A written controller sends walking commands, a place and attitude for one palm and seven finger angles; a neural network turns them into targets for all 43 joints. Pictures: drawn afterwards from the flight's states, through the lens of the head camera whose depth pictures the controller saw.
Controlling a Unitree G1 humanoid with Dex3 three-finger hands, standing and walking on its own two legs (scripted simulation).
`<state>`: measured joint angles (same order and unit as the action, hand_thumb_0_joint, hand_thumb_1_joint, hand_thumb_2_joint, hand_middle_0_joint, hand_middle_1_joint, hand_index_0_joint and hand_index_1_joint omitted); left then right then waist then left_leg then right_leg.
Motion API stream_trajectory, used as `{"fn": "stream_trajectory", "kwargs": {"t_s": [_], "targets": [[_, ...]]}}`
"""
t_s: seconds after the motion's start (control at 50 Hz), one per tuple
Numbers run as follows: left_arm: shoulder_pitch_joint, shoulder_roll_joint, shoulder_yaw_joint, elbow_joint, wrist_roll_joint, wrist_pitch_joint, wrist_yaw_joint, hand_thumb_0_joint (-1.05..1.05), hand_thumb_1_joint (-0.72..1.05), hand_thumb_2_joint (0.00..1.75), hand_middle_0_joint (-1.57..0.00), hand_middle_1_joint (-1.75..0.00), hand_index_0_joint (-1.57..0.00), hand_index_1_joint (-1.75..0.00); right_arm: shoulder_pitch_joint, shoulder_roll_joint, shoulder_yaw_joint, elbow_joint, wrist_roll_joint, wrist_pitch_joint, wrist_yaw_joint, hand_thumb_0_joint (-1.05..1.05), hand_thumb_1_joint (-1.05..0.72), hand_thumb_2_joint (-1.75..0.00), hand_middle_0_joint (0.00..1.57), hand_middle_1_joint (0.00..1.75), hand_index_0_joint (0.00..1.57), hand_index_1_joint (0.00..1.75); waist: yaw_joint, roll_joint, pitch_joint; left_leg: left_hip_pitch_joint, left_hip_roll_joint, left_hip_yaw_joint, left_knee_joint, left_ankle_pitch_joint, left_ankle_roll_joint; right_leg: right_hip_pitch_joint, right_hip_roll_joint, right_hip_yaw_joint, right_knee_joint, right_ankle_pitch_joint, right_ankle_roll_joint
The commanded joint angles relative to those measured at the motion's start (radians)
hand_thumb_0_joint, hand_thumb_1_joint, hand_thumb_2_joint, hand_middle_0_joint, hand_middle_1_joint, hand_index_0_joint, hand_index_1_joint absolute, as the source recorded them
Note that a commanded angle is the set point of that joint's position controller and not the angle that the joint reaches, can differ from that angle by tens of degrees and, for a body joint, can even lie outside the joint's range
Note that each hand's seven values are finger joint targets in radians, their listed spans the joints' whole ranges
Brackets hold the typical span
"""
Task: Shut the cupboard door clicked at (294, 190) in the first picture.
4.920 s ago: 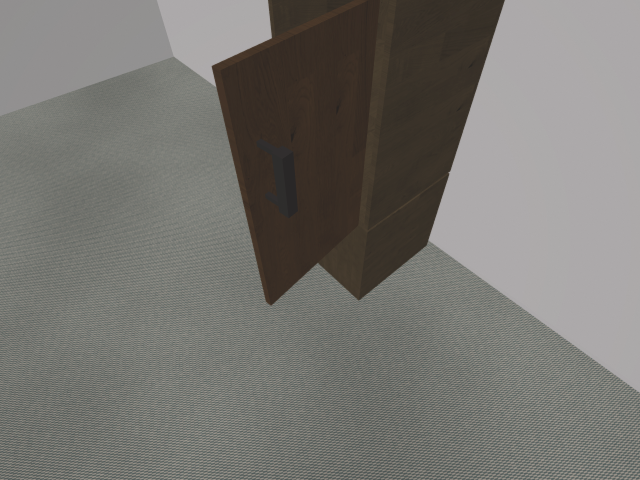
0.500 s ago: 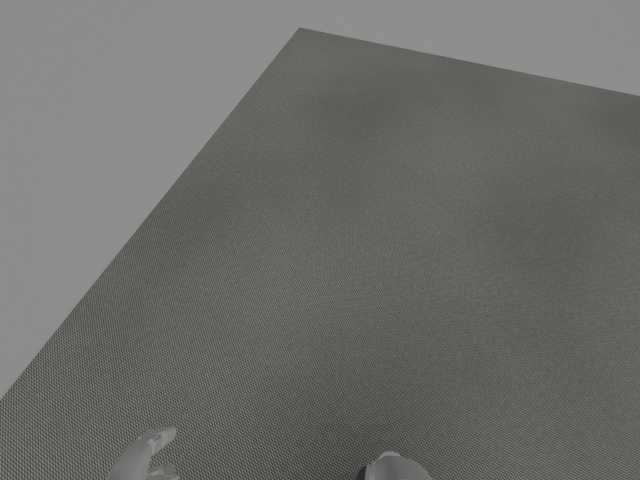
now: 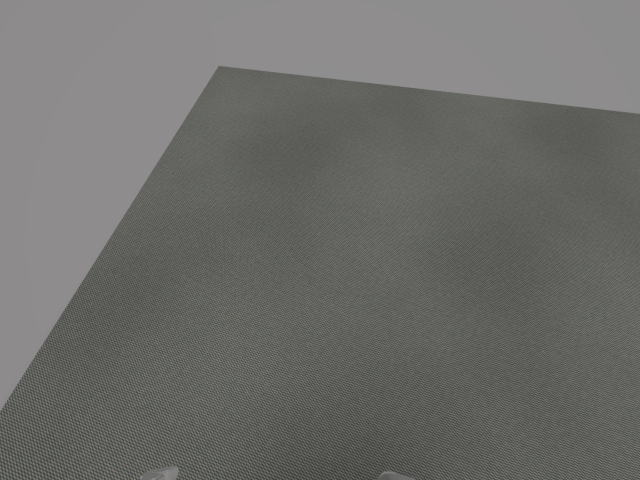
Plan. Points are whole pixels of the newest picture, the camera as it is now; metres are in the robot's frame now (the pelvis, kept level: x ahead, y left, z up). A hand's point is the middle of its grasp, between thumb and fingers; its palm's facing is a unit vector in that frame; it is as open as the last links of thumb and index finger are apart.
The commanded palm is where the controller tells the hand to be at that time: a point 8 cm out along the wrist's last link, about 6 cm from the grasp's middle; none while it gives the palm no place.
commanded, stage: walk around to get in front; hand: left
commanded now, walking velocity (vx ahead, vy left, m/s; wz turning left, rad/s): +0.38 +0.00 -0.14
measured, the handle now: out of the picture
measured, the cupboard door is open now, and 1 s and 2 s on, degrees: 98 98 98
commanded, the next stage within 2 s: walk to a spot facing it in 0.20 s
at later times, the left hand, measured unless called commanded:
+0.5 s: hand (224, 376) +0.29 +0.16 -0.17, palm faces +0.05 -0.98 -0.18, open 7.3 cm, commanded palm none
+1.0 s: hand (210, 328) +0.37 +0.20 -0.17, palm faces +0.36 -0.90 -0.26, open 7.3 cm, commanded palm none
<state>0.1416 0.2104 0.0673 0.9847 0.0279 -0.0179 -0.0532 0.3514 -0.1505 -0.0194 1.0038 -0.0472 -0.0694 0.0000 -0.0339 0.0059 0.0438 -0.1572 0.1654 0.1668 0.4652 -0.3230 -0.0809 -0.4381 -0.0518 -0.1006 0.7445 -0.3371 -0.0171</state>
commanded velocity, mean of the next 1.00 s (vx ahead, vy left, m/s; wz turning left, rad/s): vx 0.09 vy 0.00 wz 0.41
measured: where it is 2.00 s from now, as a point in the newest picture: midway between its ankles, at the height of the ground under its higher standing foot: (348, 397)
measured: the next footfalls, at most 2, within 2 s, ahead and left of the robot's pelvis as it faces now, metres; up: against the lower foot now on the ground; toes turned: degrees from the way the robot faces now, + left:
right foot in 0.04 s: +0.11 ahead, -0.13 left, +0.00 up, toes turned -6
left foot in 0.30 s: +0.25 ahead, +0.13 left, +0.00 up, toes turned +9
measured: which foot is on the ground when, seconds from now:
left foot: down 0.00-0.04, up 0.06-0.28, down 0.30-0.52, up 0.54-0.76, down 0.78-1.00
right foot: up 0.00-0.02, down 0.04-0.30, up 0.32-0.50, down 0.52-0.78, up 0.80-1.00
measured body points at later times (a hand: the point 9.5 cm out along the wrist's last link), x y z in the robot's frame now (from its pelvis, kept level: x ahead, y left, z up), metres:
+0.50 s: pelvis +0.23 -0.02 +0.00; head +0.27 -0.02 +0.44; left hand +0.29 +0.22 -0.16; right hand +0.25 -0.25 -0.16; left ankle +0.21 +0.12 -0.74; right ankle +0.24 -0.14 -0.72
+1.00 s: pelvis +0.34 -0.04 -0.01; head +0.39 -0.01 +0.44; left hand +0.35 +0.25 -0.15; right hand +0.51 -0.26 -0.14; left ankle +0.34 +0.08 -0.74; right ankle +0.37 -0.19 -0.69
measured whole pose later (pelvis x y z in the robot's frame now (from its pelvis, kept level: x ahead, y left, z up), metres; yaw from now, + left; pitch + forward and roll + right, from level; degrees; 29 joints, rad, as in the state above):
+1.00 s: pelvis +0.34 -0.04 -0.01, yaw +20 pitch +1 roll -1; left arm 0.11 0.24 0.07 0.90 0.01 0.05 0.01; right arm 0.15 -0.24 -0.05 0.91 -0.03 0.02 0.00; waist -0.01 0.00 0.10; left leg -0.36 0.04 0.03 0.58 -0.24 0.01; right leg -0.44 -0.07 -0.03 0.96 -0.48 0.08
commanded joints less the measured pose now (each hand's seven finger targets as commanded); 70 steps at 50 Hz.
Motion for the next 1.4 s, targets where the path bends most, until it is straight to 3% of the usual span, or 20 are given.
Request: {"fn": "stream_trajectory", "kwargs": {"t_s": [0.0,0.02,0.04,0.22,0.24,0.28,0.3,0.38,0.46,0.52,0.72,0.76,0.78,1.02,1.08,1.14,1.3,1.34,1.36,1.38], "targets": [[0.241,0.136,0.036,0.019,0.003,-0.040,0.011,0.00,0.90,0.90,-0.20,-0.30,-0.20,-0.30,0.015,-0.168,-0.045,-0.019,0.029,0.003,0.003,0.00,-0.90,-0.90,0.20,0.30,0.20,0.30,0.140,-0.097,-0.156,-0.286,0.009,0.085,0.255,0.197,0.053,0.584,-0.086,0.140,-0.274,0.036,-0.088],[0.378,0.258,0.068,0.060,-0.001,-0.040,0.027,0.00,0.90,0.90,-0.20,-0.30,-0.20,-0.30,-0.057,-0.102,-0.030,-0.074,0.041,0.001,0.009,0.00,-0.90,-0.90,0.20,0.30,0.20,0.30,0.198,-0.378,-0.174,-0.534,-0.097,0.085,0.534,-0.225,0.027,0.720,-0.339,0.529,-0.443,0.029,-0.208],[0.378,0.272,0.068,0.065,-0.017,-0.028,0.034,0.00,0.90,0.90,-0.20,-0.30,-0.20,-0.30,-0.151,-0.125,-0.040,-0.102,0.034,0.005,0.010,0.00,-0.90,-0.90,0.20,0.30,0.20,0.30,0.215,-0.267,-0.088,-0.620,-0.061,-0.056,0.679,-0.322,0.038,0.635,-0.389,0.585,-0.505,0.003,-0.264],[0.129,0.137,0.032,0.043,-0.014,-0.052,0.043,0.00,0.90,0.90,-0.20,-0.30,-0.20,-0.30,-0.009,-0.066,-0.041,0.014,0.014,0.012,0.028,0.00,-0.90,-0.90,0.20,0.30,0.20,0.30,-0.014,-0.044,-0.022,-0.035,-0.101,0.046,0.049,0.167,0.030,0.155,-0.143,0.123,-0.405,0.080,-0.098],[0.127,0.116,0.027,0.038,-0.014,-0.049,0.039,0.00,0.90,0.90,-0.20,-0.30,-0.20,-0.30,0.063,-0.110,-0.051,0.037,0.012,0.004,0.020,0.00,-0.90,-0.90,0.20,0.30,0.20,0.30,-0.048,0.043,-0.051,0.101,-0.076,0.005,0.013,0.127,0.051,0.089,-0.107,0.100,-0.269,0.109,-0.074],[0.092,0.030,0.000,-0.021,-0.017,-0.045,0.036,0.00,0.90,0.90,-0.20,-0.30,-0.20,-0.30,0.290,-0.282,-0.086,0.070,-0.002,0.000,-0.008,0.00,-0.90,-0.90,0.20,0.30,0.20,0.30,-0.135,0.320,-0.152,0.298,0.327,-0.564,-0.201,0.060,0.246,-0.193,0.071,-0.004,0.301,-0.233,0.001],[0.006,0.042,-0.001,-0.043,-0.006,-0.050,0.042,0.00,0.90,0.90,-0.20,-0.30,-0.20,-0.30,0.263,-0.273,-0.080,0.072,0.001,0.006,-0.014,0.00,-0.90,-0.90,0.20,0.30,0.20,0.30,-0.126,0.207,-0.070,0.230,0.335,-0.579,-0.187,0.219,0.291,-0.262,0.025,0.070,0.445,-0.240,-0.007],[0.012,0.007,-0.013,-0.013,-0.011,-0.031,0.031,0.00,0.90,0.90,-0.20,-0.30,-0.20,-0.30,0.046,-0.184,-0.043,0.031,0.006,-0.002,-0.030,0.00,-0.90,-0.90,0.20,0.30,0.20,0.30,-0.011,0.190,-0.016,0.037,0.172,-0.258,-0.108,0.719,0.221,-0.083,-0.055,0.052,0.160,-0.145,0.040],[0.167,0.064,0.005,0.036,-0.015,-0.035,0.036,0.00,0.90,0.90,-0.20,-0.30,-0.20,-0.30,-0.070,-0.197,-0.053,0.005,0.035,0.025,-0.025,0.00,-0.90,-0.90,0.20,0.30,0.20,0.30,0.065,0.049,-0.125,-0.132,0.016,-0.174,0.057,0.442,0.114,0.355,-0.002,-0.012,-0.284,0.245,0.046],[0.251,0.224,0.037,0.032,-0.004,-0.025,0.063,0.00,0.90,0.90,-0.20,-0.30,-0.20,-0.30,-0.160,-0.111,-0.044,-0.057,0.037,0.053,-0.010,0.00,-0.90,-0.90,0.20,0.30,0.20,0.30,0.137,-0.281,-0.069,-0.418,-0.117,-0.089,0.536,-0.338,0.030,0.434,-0.451,0.329,-0.427,0.589,-0.157],[0.071,0.177,0.032,-0.067,-0.014,-0.018,0.076,0.00,0.90,0.90,-0.20,-0.30,-0.20,-0.30,-0.084,-0.112,-0.046,-0.064,0.022,0.080,0.024,0.00,-0.90,-0.90,0.20,0.30,0.20,0.30,-0.024,-0.140,-0.120,-0.085,-0.165,0.036,0.077,0.175,0.061,0.337,-0.261,-0.119,-0.064,0.857,0.003],[0.036,0.085,0.010,-0.141,-0.032,-0.008,0.069,0.00,0.90,0.90,-0.20,-0.30,-0.20,-0.30,0.081,-0.300,-0.090,-0.066,0.012,0.068,0.014,0.00,-0.90,-0.90,0.20,0.30,0.20,0.30,-0.095,0.293,-0.243,0.240,0.254,-0.511,-0.008,0.954,0.295,-0.076,-0.058,-0.101,0.426,-0.245,0.114],[-0.007,0.108,0.009,-0.179,-0.022,0.009,0.081,0.00,0.90,0.90,-0.20,-0.30,-0.20,-0.30,0.107,-0.345,-0.093,-0.054,0.020,0.074,0.005,0.00,-0.90,-0.90,0.20,0.30,0.20,0.30,-0.103,0.150,-0.266,0.220,0.313,-0.564,-0.018,0.880,0.355,-0.099,-0.037,0.061,0.533,-0.352,0.097],[0.106,0.103,0.021,-0.148,-0.013,0.039,0.060,0.00,0.90,0.90,-0.20,-0.30,-0.20,-0.30,-0.244,-0.303,-0.100,-0.178,0.020,0.103,-0.002,0.00,-0.90,-0.90,0.20,0.30,0.20,0.30,0.058,0.146,-0.097,-0.238,0.024,-0.378,-0.047,0.155,0.174,0.247,0.037,0.014,-0.139,0.021,0.086],[0.144,0.287,0.048,-0.170,0.006,0.020,0.079,0.00,0.90,0.90,-0.20,-0.30,-0.20,-0.30,-0.269,-0.186,-0.086,-0.233,0.032,0.109,0.018,0.00,-0.90,-0.90,0.20,0.30,0.20,0.30,0.104,-0.333,-0.072,-0.446,-0.200,-0.154,0.516,-0.297,0.038,0.275,-0.442,0.478,-0.551,-0.009,-0.114],[0.028,0.190,0.019,-0.197,-0.002,0.013,0.083,0.00,0.90,0.90,-0.20,-0.30,-0.20,-0.30,-0.239,-0.183,-0.087,-0.196,0.026,0.123,0.026,0.00,-0.90,-0.90,0.20,0.30,0.20,0.30,0.023,-0.275,-0.029,-0.448,-0.118,-0.174,0.759,-0.165,0.027,0.209,-0.312,0.243,-0.446,0.235,-0.098],[0.155,0.229,0.035,-0.126,-0.008,0.005,0.078,0.00,0.90,0.90,-0.20,-0.30,-0.20,-0.30,-0.261,-0.140,-0.049,-0.189,0.039,0.100,0.029,0.00,-0.90,-0.90,0.20,0.30,0.20,0.30,0.058,-0.198,-0.134,-0.190,-0.182,-0.021,0.112,-0.004,0.033,0.422,-0.279,0.023,-0.173,0.826,-0.038],[0.108,0.200,0.034,-0.155,-0.022,0.011,0.071,0.00,0.90,0.90,-0.20,-0.30,-0.20,-0.30,-0.135,-0.241,-0.076,-0.164,0.029,0.089,0.023,0.00,-0.90,-0.90,0.20,0.30,0.20,0.30,-0.021,-0.030,-0.201,0.128,-0.042,-0.180,-0.028,0.384,0.109,0.161,-0.223,-0.058,0.059,0.532,0.057],[0.077,0.126,0.012,-0.199,-0.025,0.016,0.066,0.00,0.90,0.90,-0.20,-0.30,-0.20,-0.30,-0.067,-0.343,-0.102,-0.158,0.026,0.087,0.017,0.00,-0.90,-0.90,0.20,0.30,0.20,0.30,-0.059,0.272,-0.211,0.275,0.237,-0.526,-0.038,0.821,0.267,-0.123,-0.083,-0.064,0.295,-0.223,0.128],[0.009,0.140,0.009,-0.230,-0.015,0.030,0.073,0.00,0.90,0.90,-0.20,-0.30,-0.20,-0.30,-0.007,-0.376,-0.107,-0.134,0.028,0.094,0.008,0.00,-0.90,-0.90,0.20,0.30,0.20,0.30,-0.082,0.175,-0.204,0.230,0.289,-0.548,-0.029,0.818,0.345,-0.171,-0.068,0.051,0.413,-0.331,0.116]]}}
